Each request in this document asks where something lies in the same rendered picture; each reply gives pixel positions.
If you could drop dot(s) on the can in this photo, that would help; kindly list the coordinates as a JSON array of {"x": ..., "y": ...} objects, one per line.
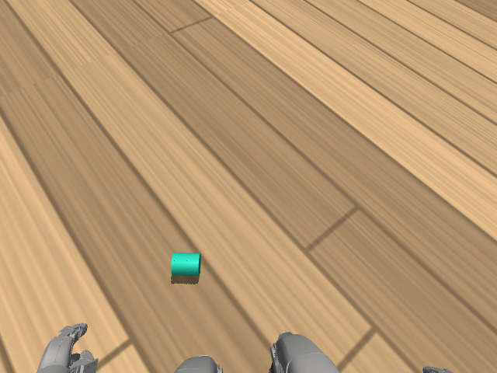
[{"x": 186, "y": 264}]

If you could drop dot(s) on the left robot hand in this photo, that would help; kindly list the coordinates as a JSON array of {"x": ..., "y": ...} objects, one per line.
[{"x": 59, "y": 349}]

